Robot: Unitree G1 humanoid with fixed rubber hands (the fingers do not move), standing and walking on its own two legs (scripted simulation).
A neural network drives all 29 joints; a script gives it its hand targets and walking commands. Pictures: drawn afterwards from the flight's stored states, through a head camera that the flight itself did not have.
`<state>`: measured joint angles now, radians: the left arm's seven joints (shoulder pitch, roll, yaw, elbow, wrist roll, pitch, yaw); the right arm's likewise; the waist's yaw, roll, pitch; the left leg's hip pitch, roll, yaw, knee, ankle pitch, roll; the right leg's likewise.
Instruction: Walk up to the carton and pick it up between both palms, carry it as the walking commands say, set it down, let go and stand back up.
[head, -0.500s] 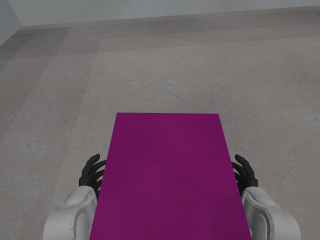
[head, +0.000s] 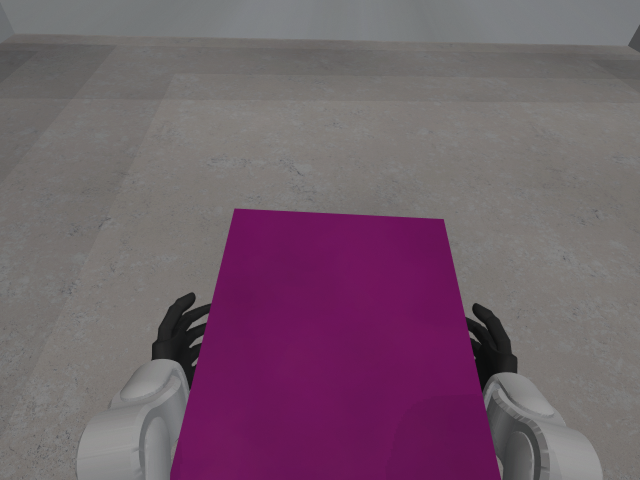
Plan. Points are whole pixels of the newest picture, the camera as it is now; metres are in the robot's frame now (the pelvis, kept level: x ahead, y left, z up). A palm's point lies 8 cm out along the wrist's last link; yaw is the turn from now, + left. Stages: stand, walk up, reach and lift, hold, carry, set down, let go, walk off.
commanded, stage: carry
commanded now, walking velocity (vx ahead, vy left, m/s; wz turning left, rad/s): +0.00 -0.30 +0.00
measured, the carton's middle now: (330, 376) +0.26 +0.00 +0.02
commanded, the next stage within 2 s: none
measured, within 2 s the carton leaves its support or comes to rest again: neither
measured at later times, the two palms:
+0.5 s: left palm (332, 427) +0.19 +0.00 +0.07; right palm out of the picture +0.20 -0.33 +0.08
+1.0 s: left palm (562, 446) +0.17 -0.23 +0.07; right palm out of the picture +0.18 -0.56 +0.07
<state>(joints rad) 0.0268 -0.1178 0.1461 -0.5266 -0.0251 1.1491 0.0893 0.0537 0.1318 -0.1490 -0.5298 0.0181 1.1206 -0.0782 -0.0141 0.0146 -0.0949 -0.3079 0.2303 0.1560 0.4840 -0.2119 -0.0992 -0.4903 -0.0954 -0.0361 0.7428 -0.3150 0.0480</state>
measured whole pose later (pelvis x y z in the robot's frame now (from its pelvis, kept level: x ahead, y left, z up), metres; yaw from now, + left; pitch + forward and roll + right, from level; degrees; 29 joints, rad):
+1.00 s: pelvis -0.05 -0.40 -0.01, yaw +1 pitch +3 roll +1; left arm 0.08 -0.14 0.16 -0.54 -0.04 1.09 0.08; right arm 0.04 0.13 -0.14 -0.53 0.04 1.12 -0.09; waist 0.00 0.02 -0.06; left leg -0.49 0.02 0.19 0.99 -0.50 -0.01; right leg -0.43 0.00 -0.16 0.54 -0.18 -0.10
